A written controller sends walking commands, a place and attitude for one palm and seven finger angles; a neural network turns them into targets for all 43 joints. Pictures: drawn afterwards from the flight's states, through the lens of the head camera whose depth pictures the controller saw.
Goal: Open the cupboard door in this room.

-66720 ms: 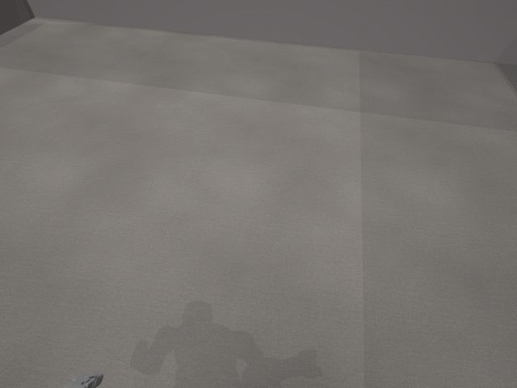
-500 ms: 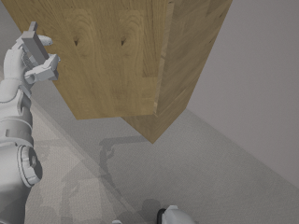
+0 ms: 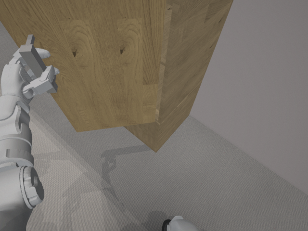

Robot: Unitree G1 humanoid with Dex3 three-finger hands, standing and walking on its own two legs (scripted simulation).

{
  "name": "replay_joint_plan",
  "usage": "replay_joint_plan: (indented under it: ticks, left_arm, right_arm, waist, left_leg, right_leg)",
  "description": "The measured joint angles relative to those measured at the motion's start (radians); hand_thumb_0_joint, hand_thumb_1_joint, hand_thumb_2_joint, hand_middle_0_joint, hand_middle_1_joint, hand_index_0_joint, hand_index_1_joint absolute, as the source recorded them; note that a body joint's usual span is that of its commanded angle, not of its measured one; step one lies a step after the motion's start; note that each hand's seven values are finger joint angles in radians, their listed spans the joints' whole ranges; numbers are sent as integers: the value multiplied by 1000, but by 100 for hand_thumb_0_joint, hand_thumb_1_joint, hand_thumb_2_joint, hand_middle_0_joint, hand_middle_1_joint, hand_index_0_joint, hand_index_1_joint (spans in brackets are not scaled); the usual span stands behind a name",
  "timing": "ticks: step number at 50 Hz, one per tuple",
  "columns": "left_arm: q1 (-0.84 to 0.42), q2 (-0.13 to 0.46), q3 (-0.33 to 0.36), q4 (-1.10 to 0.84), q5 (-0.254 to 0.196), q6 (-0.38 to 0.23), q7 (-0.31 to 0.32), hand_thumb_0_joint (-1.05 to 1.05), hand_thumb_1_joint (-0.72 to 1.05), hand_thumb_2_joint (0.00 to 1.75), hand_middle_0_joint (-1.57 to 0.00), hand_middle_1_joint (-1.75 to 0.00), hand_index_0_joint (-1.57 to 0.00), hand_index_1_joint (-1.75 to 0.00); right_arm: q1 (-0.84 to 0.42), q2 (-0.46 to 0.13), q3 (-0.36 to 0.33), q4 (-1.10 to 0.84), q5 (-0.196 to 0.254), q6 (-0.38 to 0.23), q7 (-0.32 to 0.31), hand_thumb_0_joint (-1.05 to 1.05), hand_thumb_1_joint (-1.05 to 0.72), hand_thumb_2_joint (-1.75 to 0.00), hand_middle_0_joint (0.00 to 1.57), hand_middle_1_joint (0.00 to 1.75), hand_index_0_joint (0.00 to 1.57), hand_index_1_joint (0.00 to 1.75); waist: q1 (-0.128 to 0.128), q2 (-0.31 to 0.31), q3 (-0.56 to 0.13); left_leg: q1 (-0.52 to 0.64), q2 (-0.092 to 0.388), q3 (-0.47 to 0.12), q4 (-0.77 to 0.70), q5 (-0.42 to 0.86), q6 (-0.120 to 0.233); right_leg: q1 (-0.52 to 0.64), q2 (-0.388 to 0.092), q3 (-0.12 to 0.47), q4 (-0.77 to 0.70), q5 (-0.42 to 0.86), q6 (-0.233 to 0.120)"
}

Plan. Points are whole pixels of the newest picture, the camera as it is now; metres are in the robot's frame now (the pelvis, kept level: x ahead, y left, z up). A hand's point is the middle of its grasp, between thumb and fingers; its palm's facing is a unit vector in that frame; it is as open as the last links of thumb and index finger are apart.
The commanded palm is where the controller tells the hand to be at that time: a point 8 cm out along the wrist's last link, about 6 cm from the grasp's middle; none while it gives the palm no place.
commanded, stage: pull the door open along its arc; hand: left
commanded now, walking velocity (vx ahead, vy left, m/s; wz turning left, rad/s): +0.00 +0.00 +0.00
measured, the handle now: (42, 65) +0.52 +0.26 +0.11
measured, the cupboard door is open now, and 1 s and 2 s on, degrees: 50 94 95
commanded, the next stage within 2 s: open thumb and fingers to let go in 0.82 s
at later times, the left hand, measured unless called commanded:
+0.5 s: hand (75, 126) +0.33 +0.15 +0.12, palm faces +0.41 -0.91 +0.05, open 6.4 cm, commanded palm +0.27 +0.21 +0.10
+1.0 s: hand (109, 147) +0.28 +0.08 +0.12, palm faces +0.45 -0.89 -0.01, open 6.4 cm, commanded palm +0.24 +0.12 +0.10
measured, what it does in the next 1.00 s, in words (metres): stands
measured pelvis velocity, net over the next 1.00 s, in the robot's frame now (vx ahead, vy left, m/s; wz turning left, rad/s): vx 0.01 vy -0.03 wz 0.08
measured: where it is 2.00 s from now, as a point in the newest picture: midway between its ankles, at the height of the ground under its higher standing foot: outside the picture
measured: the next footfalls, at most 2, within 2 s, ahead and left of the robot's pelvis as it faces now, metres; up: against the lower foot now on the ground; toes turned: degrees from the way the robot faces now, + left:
none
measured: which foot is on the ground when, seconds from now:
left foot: down 0.00-1.00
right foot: down 0.00-1.00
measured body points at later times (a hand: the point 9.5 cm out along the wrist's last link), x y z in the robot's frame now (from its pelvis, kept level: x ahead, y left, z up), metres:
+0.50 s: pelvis +0.01 +0.00 +0.02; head +0.03 -0.02 +0.47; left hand +0.31 +0.20 +0.12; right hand +0.20 -0.21 -0.08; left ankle -0.05 +0.09 -0.71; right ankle +0.04 -0.11 -0.71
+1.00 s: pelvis +0.01 -0.03 +0.02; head +0.01 -0.05 +0.47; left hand +0.25 +0.13 +0.12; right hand +0.21 -0.23 -0.08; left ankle -0.05 +0.09 -0.71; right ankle +0.04 -0.11 -0.71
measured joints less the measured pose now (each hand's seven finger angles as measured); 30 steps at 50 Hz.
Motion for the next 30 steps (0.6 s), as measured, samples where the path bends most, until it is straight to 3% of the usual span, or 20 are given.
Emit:
replay_joint_plan:
  ticks: [11, 16, 20, 24, 27, 30]
  left_arm:
    - [369, -185, -88, -457, -82, 85, 62, 0, 67, 71, -36, -135, -31, -133]
    - [545, -352, -185, -720, -55, 117, 309, 1, 66, 72, -35, -134, -32, -128]
    - [627, -462, -277, -846, 8, 141, 499, 1, 65, 73, -34, -134, -33, -126]
    - [673, -535, -368, -927, 80, 203, 665, 1, 65, 75, -34, -132, -33, -128]
    - [703, -568, -420, -966, 124, 247, 746, 1, 65, 76, -33, -130, -33, -129]
    - [733, -582, -457, -997, 150, 277, 780, 1, 65, 76, -33, -130, -33, -130]
  right_arm:
    - [-48, 15, -19, -40, 20, -26, 21, 1, -90, -90, 21, 30, 20, 30]
    - [-126, 41, -29, -36, 13, -59, 39, 1, -90, -90, 20, 30, 20, 30]
    - [-195, 69, -25, -24, -6, -55, 36, 1, -90, -90, 20, 30, 20, 30]
    - [-246, 94, -15, -18, -28, -30, 22, 1, -90, -90, 20, 30, 20, 30]
    - [-269, 109, -4, -15, -39, -6, 7, 1, -90, -90, 20, 30, 20, 30]
    - [-278, 119, 3, -14, -47, 12, -10, 1, -90, -90, 21, 30, 20, 30]
  waist:
    - [58, 18, -28]
    - [90, 28, -20]
    - [114, 27, -4]
    - [135, 28, 11]
    - [143, 28, 18]
    - [148, 28, 25]
  left_leg:
    - [110, -10, 15, -67, 10, 3]
    - [166, -17, 14, -95, 19, 1]
    - [211, -24, 5, -116, 29, -2]
    - [259, -27, -10, -143, 41, -8]
    - [293, -26, -23, -164, 51, -13]
    - [324, -23, -33, -183, 58, -19]
  right_leg:
    - [93, -4, 17, -37, -3, 8]
    - [145, -9, 17, -52, -3, 9]
    - [189, -17, 9, -59, -6, 7]
    - [238, -20, -6, -75, -6, 1]
    - [275, -21, -18, -91, -5, -4]
    - [308, -17, -28, -108, -4, -10]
